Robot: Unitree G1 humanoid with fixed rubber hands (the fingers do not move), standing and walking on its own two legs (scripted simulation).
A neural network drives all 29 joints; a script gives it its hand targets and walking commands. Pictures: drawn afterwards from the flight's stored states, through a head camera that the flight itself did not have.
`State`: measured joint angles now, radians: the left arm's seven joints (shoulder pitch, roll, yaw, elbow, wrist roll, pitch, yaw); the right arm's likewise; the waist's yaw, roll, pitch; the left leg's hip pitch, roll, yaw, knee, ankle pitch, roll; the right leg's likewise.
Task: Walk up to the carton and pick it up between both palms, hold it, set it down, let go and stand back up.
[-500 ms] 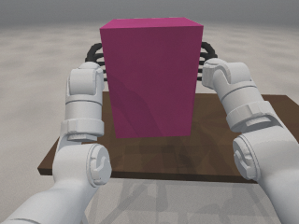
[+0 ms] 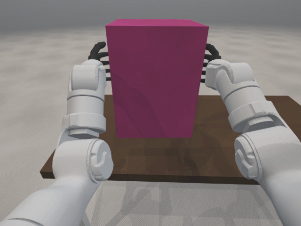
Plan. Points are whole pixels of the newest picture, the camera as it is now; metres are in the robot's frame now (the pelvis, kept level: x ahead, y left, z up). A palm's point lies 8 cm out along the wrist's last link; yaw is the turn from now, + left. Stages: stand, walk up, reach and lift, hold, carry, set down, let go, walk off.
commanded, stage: hold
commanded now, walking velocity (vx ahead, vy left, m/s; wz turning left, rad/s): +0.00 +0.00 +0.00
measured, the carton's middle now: (154, 76) +0.42 +0.00 +0.28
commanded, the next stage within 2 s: set down in 1.16 s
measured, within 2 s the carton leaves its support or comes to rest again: neither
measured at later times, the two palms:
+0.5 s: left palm (96, 74) +0.38 +0.14 +0.31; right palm (210, 71) +0.37 -0.14 +0.31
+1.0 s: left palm (97, 71) +0.38 +0.14 +0.32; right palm (212, 70) +0.37 -0.14 +0.32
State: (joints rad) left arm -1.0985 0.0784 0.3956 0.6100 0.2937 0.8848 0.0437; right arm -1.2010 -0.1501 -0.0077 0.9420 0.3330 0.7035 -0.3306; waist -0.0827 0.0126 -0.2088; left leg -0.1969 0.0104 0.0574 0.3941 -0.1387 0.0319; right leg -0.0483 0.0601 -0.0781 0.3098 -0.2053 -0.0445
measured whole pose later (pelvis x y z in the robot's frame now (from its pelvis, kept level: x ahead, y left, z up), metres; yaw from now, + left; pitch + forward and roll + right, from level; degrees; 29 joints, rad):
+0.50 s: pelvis +0.00 +0.00 +0.00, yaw +0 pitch -3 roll -2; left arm -1.07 0.07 0.37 0.55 0.28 0.90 0.07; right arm -1.20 -0.15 0.02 0.92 0.37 0.69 -0.34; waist -0.09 0.00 -0.19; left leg -0.21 0.01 0.05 0.40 -0.14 0.03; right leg -0.05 0.06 -0.08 0.30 -0.20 -0.05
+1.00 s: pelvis +0.01 +0.00 +0.00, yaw +0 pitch -3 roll -1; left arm -1.07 0.08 0.37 0.55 0.28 0.90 0.06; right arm -1.20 -0.16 0.03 0.92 0.37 0.70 -0.34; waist -0.09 0.01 -0.20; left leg -0.20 0.01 0.05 0.40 -0.15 0.03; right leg -0.05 0.07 -0.08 0.30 -0.21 -0.05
